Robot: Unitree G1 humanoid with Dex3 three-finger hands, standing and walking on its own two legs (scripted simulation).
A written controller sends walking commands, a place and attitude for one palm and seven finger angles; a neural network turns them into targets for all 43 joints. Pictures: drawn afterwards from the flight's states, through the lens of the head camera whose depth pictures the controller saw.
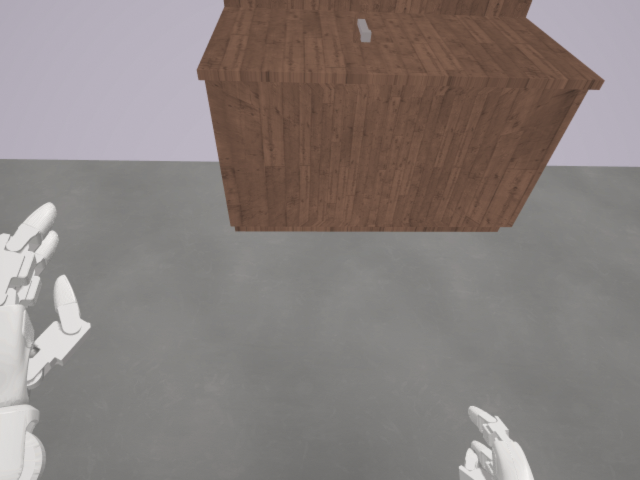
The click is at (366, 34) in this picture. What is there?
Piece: tap's lever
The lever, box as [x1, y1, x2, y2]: [360, 30, 371, 41]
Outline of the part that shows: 361,30 361,41 369,41 371,32 370,30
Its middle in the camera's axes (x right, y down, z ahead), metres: +0.14 -0.62 +1.18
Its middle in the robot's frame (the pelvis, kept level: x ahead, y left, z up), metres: +1.31 -0.05 +0.06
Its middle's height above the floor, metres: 0.83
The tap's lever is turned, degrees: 0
